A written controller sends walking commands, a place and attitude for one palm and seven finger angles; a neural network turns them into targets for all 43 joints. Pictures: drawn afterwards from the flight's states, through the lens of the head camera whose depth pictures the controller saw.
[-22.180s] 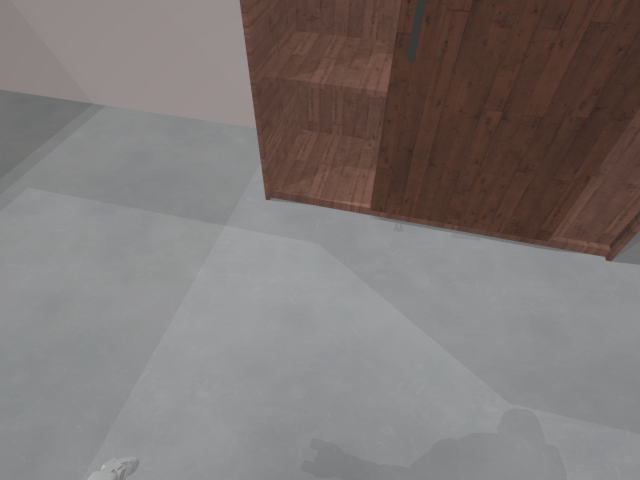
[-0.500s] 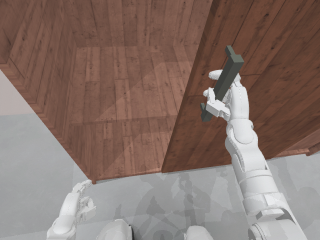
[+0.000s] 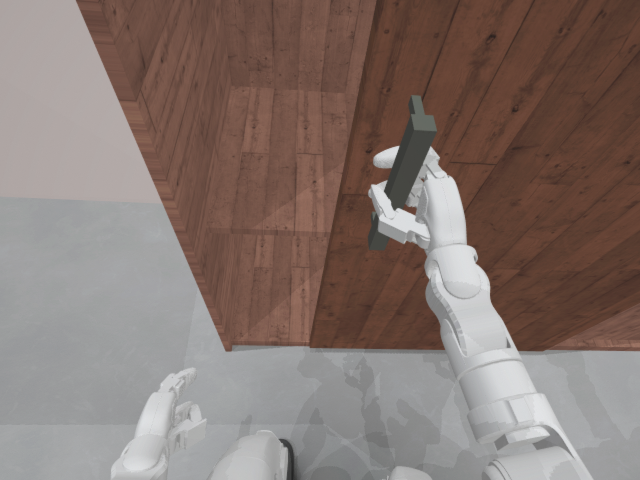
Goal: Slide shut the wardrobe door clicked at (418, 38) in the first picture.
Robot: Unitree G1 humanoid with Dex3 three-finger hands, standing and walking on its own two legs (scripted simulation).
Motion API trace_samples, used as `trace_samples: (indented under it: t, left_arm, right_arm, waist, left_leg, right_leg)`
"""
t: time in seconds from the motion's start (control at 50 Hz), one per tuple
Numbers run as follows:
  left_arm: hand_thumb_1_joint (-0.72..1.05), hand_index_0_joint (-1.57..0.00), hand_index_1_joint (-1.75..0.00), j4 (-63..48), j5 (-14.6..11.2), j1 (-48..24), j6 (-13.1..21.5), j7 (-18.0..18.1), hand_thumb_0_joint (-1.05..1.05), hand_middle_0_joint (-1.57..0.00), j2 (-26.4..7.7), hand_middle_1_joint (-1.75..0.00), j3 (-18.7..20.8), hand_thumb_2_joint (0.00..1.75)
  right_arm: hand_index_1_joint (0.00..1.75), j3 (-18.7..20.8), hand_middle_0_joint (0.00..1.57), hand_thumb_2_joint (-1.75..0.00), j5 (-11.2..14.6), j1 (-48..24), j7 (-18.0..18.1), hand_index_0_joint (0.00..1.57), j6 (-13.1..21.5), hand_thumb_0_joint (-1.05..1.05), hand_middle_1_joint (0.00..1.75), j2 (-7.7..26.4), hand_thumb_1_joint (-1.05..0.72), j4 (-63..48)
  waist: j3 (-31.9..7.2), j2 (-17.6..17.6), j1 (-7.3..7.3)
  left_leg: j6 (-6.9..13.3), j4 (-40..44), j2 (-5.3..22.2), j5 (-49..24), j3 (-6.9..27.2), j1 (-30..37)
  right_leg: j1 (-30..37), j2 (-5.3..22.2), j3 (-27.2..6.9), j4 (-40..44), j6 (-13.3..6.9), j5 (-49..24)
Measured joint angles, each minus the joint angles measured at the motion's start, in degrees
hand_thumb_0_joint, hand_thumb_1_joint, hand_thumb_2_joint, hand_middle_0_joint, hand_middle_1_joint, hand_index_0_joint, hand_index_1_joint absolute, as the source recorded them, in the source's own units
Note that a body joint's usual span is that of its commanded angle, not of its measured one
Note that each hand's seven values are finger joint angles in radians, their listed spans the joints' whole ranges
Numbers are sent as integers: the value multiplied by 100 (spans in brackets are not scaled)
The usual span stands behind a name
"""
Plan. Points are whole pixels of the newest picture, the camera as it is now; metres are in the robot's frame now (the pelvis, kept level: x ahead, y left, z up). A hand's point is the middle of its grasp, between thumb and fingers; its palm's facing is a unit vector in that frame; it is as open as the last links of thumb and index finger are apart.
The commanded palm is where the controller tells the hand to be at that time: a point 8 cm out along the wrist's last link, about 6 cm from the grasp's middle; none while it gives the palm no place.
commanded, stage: step sideways, sliding the door along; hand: right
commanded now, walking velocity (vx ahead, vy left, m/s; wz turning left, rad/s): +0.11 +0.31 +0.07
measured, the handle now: (393, 183) +0.45 -0.05 +0.10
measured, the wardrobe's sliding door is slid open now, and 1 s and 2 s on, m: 0.23 0.04 0.00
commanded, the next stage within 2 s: stop walking and hold the door there in 1.40 s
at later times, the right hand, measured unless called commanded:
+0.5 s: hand (292, 209) +0.38 +0.07 +0.10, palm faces -0.19 +0.97 -0.17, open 6.2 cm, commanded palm +0.38 +0.03 +0.10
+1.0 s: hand (198, 200) +0.38 +0.17 +0.11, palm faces +0.10 +0.98 -0.14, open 6.3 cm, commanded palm +0.36 +0.19 +0.10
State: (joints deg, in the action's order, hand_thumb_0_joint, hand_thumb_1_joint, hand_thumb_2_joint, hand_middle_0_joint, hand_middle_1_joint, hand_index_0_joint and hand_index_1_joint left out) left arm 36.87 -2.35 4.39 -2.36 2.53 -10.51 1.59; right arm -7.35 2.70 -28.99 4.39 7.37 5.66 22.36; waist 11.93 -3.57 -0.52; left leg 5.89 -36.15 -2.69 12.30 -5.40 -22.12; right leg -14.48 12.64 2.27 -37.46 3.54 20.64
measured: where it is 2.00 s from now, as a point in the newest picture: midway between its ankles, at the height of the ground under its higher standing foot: (84, 469)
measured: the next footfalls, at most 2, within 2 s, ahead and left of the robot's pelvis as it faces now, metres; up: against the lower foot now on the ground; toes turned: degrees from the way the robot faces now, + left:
right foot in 0.12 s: +0.02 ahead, -0.17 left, +0.00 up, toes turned -5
left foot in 0.32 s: +0.05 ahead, +0.18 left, +0.00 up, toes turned +6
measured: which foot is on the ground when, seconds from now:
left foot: down 0.00-0.12, up 0.14-0.30, down 0.32-0.48, up 0.50-0.68, down 0.70-0.90, up 0.92-1.00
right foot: up 0.00-0.10, down 0.12-0.32, up 0.34-0.48, down 0.50-0.70, up 0.72-0.88, down 0.90-1.00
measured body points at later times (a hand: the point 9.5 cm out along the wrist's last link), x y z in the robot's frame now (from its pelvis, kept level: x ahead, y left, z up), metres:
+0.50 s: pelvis -0.03 +0.09 +0.00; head +0.01 +0.11 +0.45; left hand +0.09 +0.34 -0.13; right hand +0.39 +0.02 +0.11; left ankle +0.00 +0.18 -0.72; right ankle +0.00 -0.06 -0.73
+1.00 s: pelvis -0.04 +0.30 +0.01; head +0.00 +0.30 +0.45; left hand +0.08 +0.54 -0.12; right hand +0.37 +0.12 +0.12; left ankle -0.03 +0.39 -0.65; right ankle -0.01 +0.14 -0.72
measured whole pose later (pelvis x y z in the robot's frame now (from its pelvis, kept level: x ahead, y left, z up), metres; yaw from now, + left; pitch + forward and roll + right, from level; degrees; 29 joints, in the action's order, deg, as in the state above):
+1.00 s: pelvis -0.04 +0.30 +0.01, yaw +1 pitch -4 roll -2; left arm 41.1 -2.3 11.3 -2.9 2.5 -11.8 0.2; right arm -2.4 6.5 -39.0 8.8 2.7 12.1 38.9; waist 10.9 1.7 3.4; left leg 1.6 -67.6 -1.0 23.6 -1.4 -28.3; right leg -13.0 5.4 6.0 -33.3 2.5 15.5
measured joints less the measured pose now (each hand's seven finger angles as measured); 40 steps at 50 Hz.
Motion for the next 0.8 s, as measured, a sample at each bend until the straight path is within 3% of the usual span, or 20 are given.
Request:
trace_samples:
  t: [0.06, 0.1, 0.14, 0.18, 0.22, 0.26, 0.3, 0.32, 0.34, 0.38, 0.42, 0.46, 0.5, 0.56, 0.6, 0.66, 0.7, 0.72, 0.76, 0.8]
  left_arm:
    - [90, -20, -30, 138, 30, 60, 73, 31, 1, -20, -11, -30, -42, 90]
    - [90, -20, -30, 161, 47, 155, 136, 54, 1, -20, -23, -30, -82, 90]
    - [90, -20, -30, 179, 43, 253, 176, 68, 1, -20, 22, -30, -87, 90]
    - [90, -20, -30, 191, 86, 362, 148, 57, 1, -20, 48, -30, -62, 90]
    - [90, -19, -30, 274, 102, 437, 34, 22, 1, -20, 34, -30, -74, 90]
    - [90, -20, -30, 355, 89, 515, -96, -12, 1, -20, 21, -30, -103, 90]
    - [90, -20, -30, 372, 42, 636, -173, -31, 1, -20, 38, -30, -134, 90]
    - [90, -20, -30, 378, -2, 687, -191, -29, 1, -20, 73, -30, -155, 90]
    - [90, -20, -30, 425, -53, 616, -195, -11, 1, -20, 65, -30, -151, 90]
    - [91, -20, -30, 585, -60, 416, -160, 50, 0, -20, 48, -30, -102, 90]
    - [91, -20, -30, 673, 9, 302, -91, 115, 0, -20, 35, -30, -78, 90]
    - [91, -20, -30, 605, 59, 307, -20, 163, 0, -20, -11, -30, -118, 90]
    - [91, -20, -30, 393, 82, 420, 41, 161, 0, -20, -137, -30, -121, 90]
    - [91, -20, -30, 406, 76, 326, -17, 121, 0, -20, 11, -30, -97, 90]
    - [90, -19, -30, 393, 105, 334, -109, 87, 0, -20, 35, -30, -151, 90]
    - [90, -20, -30, 291, 49, 477, -173, 39, 0, -20, -31, -30, -208, 90]
    - [90, -20, -30, 213, -41, 650, -139, 24, 1, -20, -19, -30, -268, 90]
    - [90, -20, -30, 261, -81, 610, -113, 22, 1, -20, -43, -30, -292, 90]
    - [90, -20, -30, 445, -108, 518, -71, 66, 1, -20, -103, -30, -257, 90]
    - [90, -20, -30, 615, -78, 518, -10, 122, 1, -20, -146, -30, -217, 90]
  right_arm:
    - [140, -15, 42, -72, -23, -185, 6, 32, -44, 1, 134, -44, -66, 196]
    - [140, -51, 42, -73, -2, -307, 20, 34, -65, 1, 135, -64, -66, 346]
    - [140, -111, 42, -72, 52, -453, 13, 35, -55, 2, 135, -10, -66, 535]
    - [140, -122, 41, -72, 97, -555, -26, 35, -25, 2, 135, 0, -65, 736]
    - [140, -96, 41, -72, 106, -648, -85, 35, 2, 2, 134, -44, -65, 915]
    - [140, -98, 41, -72, 79, -736, -117, 35, 23, 2, 134, -71, -65, 1051]
    - [140, -120, 41, -74, 50, -802, -140, 36, 24, 1, 134, -51, -63, 1140]
    - [140, -122, 42, -74, 22, -834, -163, 36, 6, 0, 134, -7, -63, 1160]
    - [140, -69, 42, -75, -21, -879, -145, 35, -7, -1, 135, 14, -62, 1175]
    - [140, 70, 42, -77, -73, -937, -98, 34, -22, 0, 135, 14, -62, 1300]
    - [140, 155, 40, -77, -102, -950, -34, 34, -144, 1, 135, 11, -62, 1393]
    - [140, 180, 39, -77, -85, -929, 27, 34, -250, 2, 135, 33, -63, 1472]
    - [140, 190, 39, -78, 3, -933, -3, 34, -262, 2, 135, 68, -63, 1571]
    - [140, 241, 39, -79, 122, -992, -46, 33, -194, 2, 136, 297, -64, 1734]
    - [140, 338, 38, -80, 111, -1007, -43, 31, -193, 3, 135, 330, -65, 1786]
    - [140, 466, 38, -82, 101, -1051, -12, 29, -189, 3, 135, 332, -65, 1840]
    - [140, 537, 39, -83, 96, -1067, -9, 28, -228, 2, 136, 427, -65, 1836]
    - [140, 642, 40, -83, 96, -1058, 28, 28, -243, 2, 136, 466, -66, 1794]
    - [140, 795, 41, -84, 107, -1038, 182, 26, -276, 1, 137, 435, -68, 1818]
    - [140, 845, 41, -84, 121, -991, 298, 26, -391, 2, 137, 381, -70, 1817]
  waist:
    - [-55, 151, -41]
    - [-129, 228, -73]
    - [-145, 413, -20]
    - [-114, 434, 19]
    - [-72, 288, 32]
    - [-48, 106, 123]
    - [-82, -20, 254]
    - [-118, -11, 290]
    - [-40, -128, 240]
    - [36, -144, 64]
    - [-16, 47, 18]
    - [-145, 245, 2]
    - [-376, 231, 26]
    - [-303, 535, 125]
    - [-283, 455, 156]
    - [-268, 105, 299]
    - [-366, 64, 402]
    - [-314, -32, 377]
    - [-216, -189, 193]
    - [-231, -117, 167]
  left_leg:
    - [37, 182, -2, -183, 92, -69]
    - [42, 265, -52, -295, 131, -129]
    - [-103, -68, -62, -194, 257, -286]
    - [-358, -1368, -53, 482, 364, -574]
    - [-414, -2127, 11, 977, 394, -634]
    - [-426, -1705, 148, 1131, 354, -353]
    - [-422, -618, 297, 721, 273, 186]
    - [-445, -66, 341, 404, 266, 483]
    - [-474, -4, 219, 371, 157, 573]
    - [-408, -100, 166, 435, 21, 586]
    - [-320, -45, 219, 401, 63, 568]
    - [-259, 2, 264, 333, 149, 506]
    - [-272, -590, 173, 517, 178, 141]
    - [-451, -2861, 134, 949, 516, -542]
    - [-450, -3327, 206, 1182, 464, -761]
    - [-435, -1900, 436, 1110, 297, -395]
    - [-488, -538, 567, 595, 292, 144]
    - [-566, -496, 473, 354, 178, 193]
    - [-449, -642, 338, 560, -87, 287]
    - [-276, -449, 301, 630, -180, 420]
  right_leg:
    - [-185, -405, 1, -521, -177, 470]
    - [-3, -581, 190, 15, -242, 252]
    - [175, -643, 330, 412, -101, -283]
    - [264, -577, 390, 454, 86, -284]
    - [313, -414, 304, 534, 155, -303]
    - [317, -165, 209, 544, 215, -333]
    - [232, 90, 128, 311, 284, -245]
    - [106, 181, 87, 23, 260, -149]
    - [-45, 325, -61, -336, 107, -92]
    - [-426, 135, -355, -1223, -97, 405]
    - [-638, -234, -244, -1766, -206, 714]
    - [-462, -526, 112, -1015, -270, 309]
    - [-157, -584, 279, 160, -426, -507]
    - [-17, -538, 398, 203, -66, -483]
    - [12, -367, 276, 411, -2, -592]
    - [-66, 50, 30, 501, 21, -703]
    - [-281, 243, -115, 112, -59, -498]
    - [-430, 324, -297, -321, -138, -215]
    - [-787, 89, -594, -1514, -246, 460]
    - [-1012, -327, -422, -2493, -283, 678]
